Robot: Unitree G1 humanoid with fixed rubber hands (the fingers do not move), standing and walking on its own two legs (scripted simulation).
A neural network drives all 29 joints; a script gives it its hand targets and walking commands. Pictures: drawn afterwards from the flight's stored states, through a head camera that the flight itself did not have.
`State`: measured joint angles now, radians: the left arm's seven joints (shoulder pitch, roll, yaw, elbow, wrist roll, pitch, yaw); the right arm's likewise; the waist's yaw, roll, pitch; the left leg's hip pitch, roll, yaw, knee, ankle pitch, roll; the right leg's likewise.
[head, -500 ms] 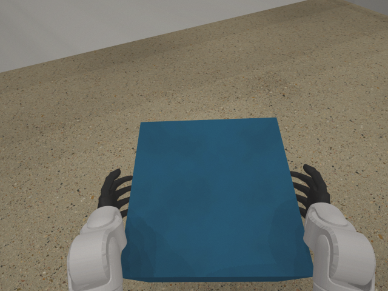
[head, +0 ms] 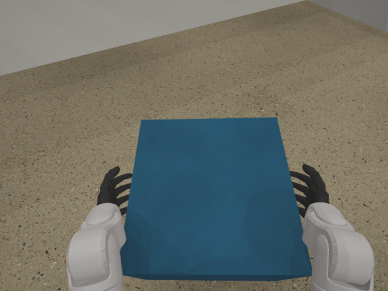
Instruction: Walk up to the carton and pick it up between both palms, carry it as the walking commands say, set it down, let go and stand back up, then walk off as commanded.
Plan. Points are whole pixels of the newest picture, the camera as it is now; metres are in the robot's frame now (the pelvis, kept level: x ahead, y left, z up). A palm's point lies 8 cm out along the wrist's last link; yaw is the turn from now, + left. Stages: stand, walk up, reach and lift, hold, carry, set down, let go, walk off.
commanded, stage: carry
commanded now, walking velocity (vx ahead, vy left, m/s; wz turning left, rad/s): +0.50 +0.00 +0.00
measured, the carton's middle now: (209, 201) +0.31 -0.01 +0.00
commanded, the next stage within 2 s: none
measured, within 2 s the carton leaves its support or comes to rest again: neither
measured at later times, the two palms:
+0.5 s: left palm (132, 103) +0.52 +0.17 +0.10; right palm (274, 100) +0.54 -0.18 +0.09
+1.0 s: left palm (121, 81) +0.61 +0.21 +0.10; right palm (254, 76) +0.63 -0.14 +0.11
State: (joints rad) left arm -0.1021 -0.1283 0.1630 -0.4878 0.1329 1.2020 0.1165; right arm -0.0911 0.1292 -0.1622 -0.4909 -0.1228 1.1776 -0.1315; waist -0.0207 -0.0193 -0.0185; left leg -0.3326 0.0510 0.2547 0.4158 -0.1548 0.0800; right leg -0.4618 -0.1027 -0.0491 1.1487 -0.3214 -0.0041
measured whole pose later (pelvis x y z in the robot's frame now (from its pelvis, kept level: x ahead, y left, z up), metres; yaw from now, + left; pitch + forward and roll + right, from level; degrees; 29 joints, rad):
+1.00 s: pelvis +0.36 +0.03 +0.00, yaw +3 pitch +4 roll -1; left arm -0.11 -0.13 0.17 -0.47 0.13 1.21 0.13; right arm -0.13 0.13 -0.18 -0.47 -0.11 1.20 -0.14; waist -0.01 0.02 -0.10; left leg -0.15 0.05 0.13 0.49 -0.34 -0.01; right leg -0.25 -0.05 -0.18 0.50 -0.25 0.00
